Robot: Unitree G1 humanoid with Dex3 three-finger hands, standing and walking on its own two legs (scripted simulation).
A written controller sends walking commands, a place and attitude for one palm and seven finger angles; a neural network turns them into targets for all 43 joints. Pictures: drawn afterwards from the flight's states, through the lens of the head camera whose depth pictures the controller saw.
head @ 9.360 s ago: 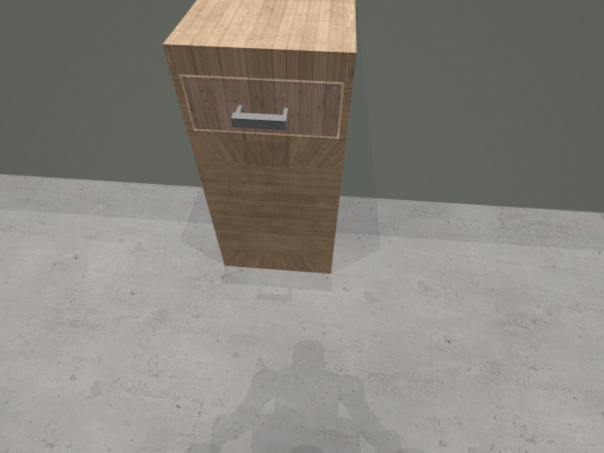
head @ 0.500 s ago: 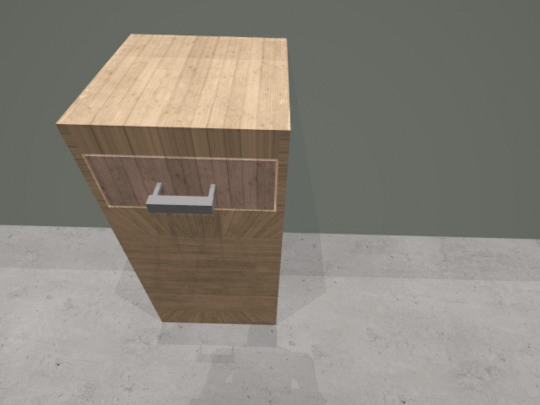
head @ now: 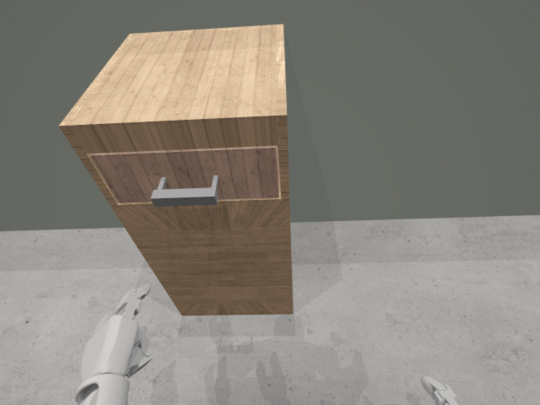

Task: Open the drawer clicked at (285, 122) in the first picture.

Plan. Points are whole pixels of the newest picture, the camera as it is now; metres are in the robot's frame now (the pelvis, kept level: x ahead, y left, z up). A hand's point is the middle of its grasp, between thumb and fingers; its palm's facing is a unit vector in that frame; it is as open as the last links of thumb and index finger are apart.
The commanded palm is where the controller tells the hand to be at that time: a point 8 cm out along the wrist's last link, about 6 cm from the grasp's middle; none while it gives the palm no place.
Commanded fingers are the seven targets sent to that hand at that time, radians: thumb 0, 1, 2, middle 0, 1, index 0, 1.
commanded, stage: raise the hand with hooked fingers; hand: left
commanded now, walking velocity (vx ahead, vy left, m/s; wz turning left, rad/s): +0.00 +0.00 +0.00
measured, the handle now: (187, 189) +0.54 +0.21 -0.01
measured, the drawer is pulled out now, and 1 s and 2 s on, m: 0.00 0.00 0.00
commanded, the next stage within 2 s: move the hooked fingers above the handle in 1.68 s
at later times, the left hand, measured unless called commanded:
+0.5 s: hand (131, 324) +0.24 +0.22 +0.01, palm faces +0.13 -0.06 -0.99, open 10.4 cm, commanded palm +0.20 +0.22 +0.05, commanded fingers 0.00 0.04 0.53 -0.26 -0.86 -0.26 -0.86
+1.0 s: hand (115, 270) +0.30 +0.25 +0.06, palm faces +0.11 -0.10 -0.99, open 13.2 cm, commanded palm +0.27 +0.25 +0.12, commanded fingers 0.00 -0.50 0.30 -0.30 -1.20 -0.30 -1.20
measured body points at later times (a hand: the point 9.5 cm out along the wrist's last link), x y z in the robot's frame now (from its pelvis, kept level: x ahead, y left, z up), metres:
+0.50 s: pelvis +0.00 -0.04 -0.03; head +0.03 -0.07 +0.42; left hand +0.23 +0.22 +0.06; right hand +0.24 -0.23 -0.13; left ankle +0.01 +0.10 -0.72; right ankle +0.00 -0.10 -0.72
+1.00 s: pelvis +0.02 +0.01 +0.00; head +0.03 -0.02 +0.45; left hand +0.29 +0.25 +0.11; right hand +0.21 -0.22 -0.10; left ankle +0.02 +0.10 -0.72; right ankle +0.00 -0.10 -0.72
